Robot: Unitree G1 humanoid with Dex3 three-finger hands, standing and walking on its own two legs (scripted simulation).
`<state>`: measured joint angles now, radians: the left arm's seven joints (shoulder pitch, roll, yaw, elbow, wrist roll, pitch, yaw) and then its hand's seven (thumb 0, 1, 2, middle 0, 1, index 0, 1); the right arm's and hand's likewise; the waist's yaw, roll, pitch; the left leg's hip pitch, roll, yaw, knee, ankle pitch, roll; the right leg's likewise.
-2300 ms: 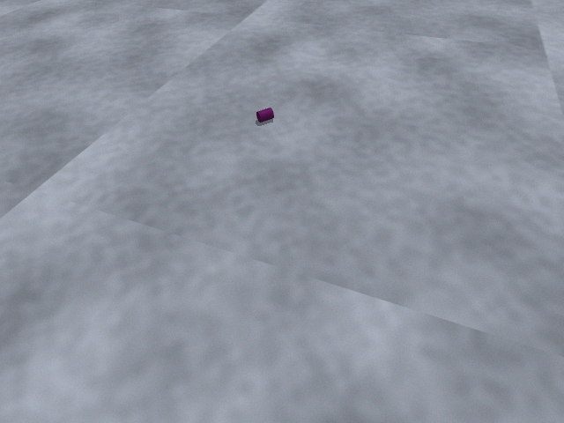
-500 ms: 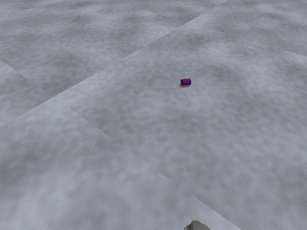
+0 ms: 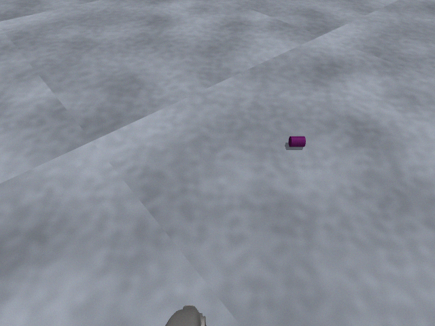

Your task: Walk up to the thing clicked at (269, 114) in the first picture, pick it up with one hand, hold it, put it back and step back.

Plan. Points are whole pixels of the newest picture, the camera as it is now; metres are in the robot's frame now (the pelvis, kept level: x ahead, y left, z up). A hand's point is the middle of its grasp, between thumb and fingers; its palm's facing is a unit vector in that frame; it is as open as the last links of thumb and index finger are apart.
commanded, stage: walk up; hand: left
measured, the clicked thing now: (297, 141) +1.39 -0.38 -0.73
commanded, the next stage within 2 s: none
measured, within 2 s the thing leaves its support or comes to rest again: neither
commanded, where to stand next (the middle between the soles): +1.11 -0.70 m, yaw +9 degrees
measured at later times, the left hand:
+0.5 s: hand (186, 216) +0.40 +0.15 -0.13, palm faces -0.02 -0.93 -0.37, open 7.4 cm
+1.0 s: hand (232, 198) +0.50 +0.03 -0.18, palm faces -0.01 -0.96 -0.27, open 7.4 cm
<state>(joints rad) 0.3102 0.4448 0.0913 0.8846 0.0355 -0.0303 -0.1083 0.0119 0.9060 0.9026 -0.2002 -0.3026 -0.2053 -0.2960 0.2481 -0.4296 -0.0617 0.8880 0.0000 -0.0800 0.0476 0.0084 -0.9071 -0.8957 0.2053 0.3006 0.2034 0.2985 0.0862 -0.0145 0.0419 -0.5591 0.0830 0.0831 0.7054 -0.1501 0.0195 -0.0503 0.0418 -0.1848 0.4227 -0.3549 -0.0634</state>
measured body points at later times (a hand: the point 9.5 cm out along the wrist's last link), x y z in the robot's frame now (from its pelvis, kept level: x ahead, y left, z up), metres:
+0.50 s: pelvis +0.26 -0.14 -0.03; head +0.27 -0.14 +0.42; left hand +0.40 +0.20 -0.11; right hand +0.28 -0.50 -0.12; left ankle +0.18 +0.07 -0.71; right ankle +0.36 -0.28 -0.73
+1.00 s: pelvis +0.47 -0.24 -0.02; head +0.48 -0.20 +0.43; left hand +0.50 +0.08 -0.15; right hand +0.55 -0.58 -0.08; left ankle +0.52 -0.11 -0.73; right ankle +0.46 -0.35 -0.68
